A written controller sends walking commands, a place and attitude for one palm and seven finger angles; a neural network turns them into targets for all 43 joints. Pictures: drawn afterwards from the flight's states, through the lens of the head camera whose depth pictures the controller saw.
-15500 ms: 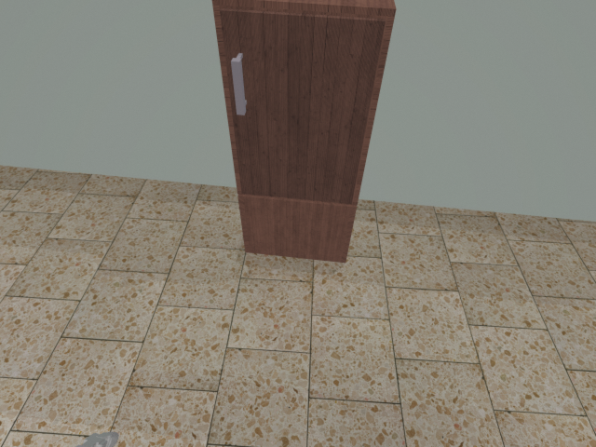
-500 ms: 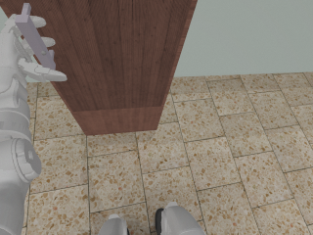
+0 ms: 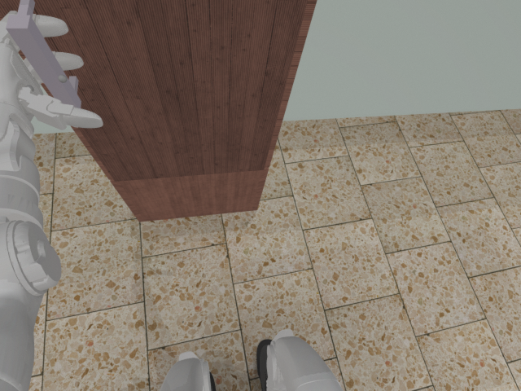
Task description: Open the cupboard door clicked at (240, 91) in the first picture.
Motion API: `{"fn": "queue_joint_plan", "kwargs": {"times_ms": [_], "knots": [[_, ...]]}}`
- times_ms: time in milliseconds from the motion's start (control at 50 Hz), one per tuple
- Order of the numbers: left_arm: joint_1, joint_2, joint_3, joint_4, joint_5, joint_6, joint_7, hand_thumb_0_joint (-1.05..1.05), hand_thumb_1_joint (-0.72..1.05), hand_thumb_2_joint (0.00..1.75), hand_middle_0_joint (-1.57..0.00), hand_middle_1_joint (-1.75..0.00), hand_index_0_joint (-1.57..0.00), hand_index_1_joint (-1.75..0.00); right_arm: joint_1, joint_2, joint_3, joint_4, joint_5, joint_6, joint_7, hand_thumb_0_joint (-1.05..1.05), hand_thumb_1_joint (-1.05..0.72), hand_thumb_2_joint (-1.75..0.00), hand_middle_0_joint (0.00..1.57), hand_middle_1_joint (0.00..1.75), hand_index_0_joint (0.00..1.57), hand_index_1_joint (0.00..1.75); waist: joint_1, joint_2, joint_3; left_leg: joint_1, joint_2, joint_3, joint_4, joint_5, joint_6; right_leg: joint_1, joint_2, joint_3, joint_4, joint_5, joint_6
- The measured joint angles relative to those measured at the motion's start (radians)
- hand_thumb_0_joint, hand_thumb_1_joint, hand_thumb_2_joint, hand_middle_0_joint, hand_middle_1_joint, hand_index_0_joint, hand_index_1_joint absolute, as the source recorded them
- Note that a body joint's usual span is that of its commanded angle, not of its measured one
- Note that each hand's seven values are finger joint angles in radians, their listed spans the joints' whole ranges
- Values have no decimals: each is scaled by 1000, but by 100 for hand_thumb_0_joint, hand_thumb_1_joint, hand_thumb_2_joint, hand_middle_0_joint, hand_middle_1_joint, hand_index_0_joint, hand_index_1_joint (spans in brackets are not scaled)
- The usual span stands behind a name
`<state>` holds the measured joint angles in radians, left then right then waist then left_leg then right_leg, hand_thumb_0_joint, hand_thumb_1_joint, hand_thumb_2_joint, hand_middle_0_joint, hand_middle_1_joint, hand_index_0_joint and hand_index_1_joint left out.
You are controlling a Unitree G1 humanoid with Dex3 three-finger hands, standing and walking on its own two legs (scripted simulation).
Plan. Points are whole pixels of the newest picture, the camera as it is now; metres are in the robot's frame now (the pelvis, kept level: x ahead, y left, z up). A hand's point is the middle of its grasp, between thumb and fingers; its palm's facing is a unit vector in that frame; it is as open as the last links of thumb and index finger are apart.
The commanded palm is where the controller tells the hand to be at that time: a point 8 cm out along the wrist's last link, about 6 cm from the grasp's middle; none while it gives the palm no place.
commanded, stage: close the thumb around the handle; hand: left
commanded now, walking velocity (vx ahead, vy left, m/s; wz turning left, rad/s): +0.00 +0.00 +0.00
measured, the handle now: (51, 59) +0.58 +0.23 +0.08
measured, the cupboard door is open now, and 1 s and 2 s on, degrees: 0 1 46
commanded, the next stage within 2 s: pull the door open along its arc in 0.72 s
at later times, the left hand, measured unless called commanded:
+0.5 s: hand (64, 78) +0.54 +0.21 +0.09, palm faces +0.02 -1.00 -0.02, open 7.8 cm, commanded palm +0.52 +0.24 +0.08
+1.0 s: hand (67, 82) +0.53 +0.20 +0.09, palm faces +0.02 -1.00 -0.02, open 5.5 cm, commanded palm +0.49 +0.25 +0.08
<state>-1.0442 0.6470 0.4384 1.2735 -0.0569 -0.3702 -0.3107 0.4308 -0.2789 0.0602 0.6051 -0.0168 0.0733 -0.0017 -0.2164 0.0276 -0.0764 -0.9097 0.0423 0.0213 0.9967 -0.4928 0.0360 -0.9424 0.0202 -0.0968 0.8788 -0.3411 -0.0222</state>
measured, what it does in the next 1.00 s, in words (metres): stands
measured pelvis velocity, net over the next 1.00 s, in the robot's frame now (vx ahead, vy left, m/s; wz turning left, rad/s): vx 0.01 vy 0.00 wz -0.01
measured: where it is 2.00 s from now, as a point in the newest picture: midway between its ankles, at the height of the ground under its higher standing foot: outside the picture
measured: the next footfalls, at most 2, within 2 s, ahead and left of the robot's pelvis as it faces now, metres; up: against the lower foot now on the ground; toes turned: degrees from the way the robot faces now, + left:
none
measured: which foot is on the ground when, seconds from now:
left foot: down 0.00-1.00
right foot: down 0.00-1.00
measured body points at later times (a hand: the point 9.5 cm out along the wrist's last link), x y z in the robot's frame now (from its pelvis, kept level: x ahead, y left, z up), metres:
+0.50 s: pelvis +0.00 +0.01 +0.00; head +0.15 +0.03 +0.43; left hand +0.53 +0.26 +0.09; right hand -0.03 -0.25 -0.10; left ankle -0.02 +0.09 -0.68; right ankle +0.03 -0.11 -0.68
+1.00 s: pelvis +0.01 +0.00 +0.00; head +0.15 +0.02 +0.43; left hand +0.53 +0.26 +0.09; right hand -0.02 -0.26 -0.10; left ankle -0.02 +0.09 -0.68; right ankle +0.03 -0.11 -0.68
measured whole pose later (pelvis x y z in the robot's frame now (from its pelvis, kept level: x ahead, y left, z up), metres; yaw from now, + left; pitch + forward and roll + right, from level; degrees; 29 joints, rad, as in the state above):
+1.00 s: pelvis +0.01 +0.00 +0.00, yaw -1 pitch +23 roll -3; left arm -0.95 0.60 0.45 1.19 -0.08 -0.36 -0.28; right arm 0.44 -0.28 0.05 0.59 -0.02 0.09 0.01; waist -0.21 0.03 -0.09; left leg -0.87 0.05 0.04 0.98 -0.50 0.04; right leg -0.92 0.03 -0.08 0.87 -0.34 -0.02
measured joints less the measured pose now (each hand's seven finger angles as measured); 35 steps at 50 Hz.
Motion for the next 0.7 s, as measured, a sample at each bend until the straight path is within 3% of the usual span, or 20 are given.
{"fn": "queue_joint_plan", "kwargs": {"times_ms": [200, 600, 700], "knots": [[15, -8, 6, -14, -5, 13, 12, -2, -37, 36, -33, -123, -36, -123, 9, -3, -2, -5, -2, 4, 2, 1, -90, -89, 21, 30, 20, 30, -5, 2, -5, 4, 0, 6, 0, -1, 4, 3, 1, 6, -4, 4, 5], [8, -36, -16, -10, 1, -8, 49, 0, 63, 79, -38, -132, -42, -133, 14, 9, -2, 15, -10, 3, 9, 1, -90, -89, 21, 30, 20, 30, 4, 6, -7, 4, -9, -1, 3, -7, 7, 5, -7, 1, 3, -8, 9], [9, -49, -11, -12, -7, -7, 46, 1, 73, 83, -39, -134, -39, -134, 9, 6, -4, 16, -11, 3, 9, 1, -90, -89, 21, 30, 20, 30, 7, 6, -10, 4, -8, -5, 3, -8, 4, 8, -6, -2, 2, -9, 6]]}}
